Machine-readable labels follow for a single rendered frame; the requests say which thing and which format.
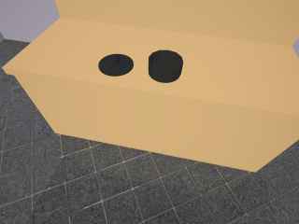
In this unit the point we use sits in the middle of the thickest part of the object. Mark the knob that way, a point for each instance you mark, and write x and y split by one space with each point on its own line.
115 58

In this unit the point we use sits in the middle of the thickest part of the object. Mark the pot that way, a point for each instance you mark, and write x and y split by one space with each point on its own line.
165 66

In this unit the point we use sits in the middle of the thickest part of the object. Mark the lid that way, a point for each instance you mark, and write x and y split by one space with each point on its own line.
124 66

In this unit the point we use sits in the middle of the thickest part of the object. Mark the table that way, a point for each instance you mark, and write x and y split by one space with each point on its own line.
235 104

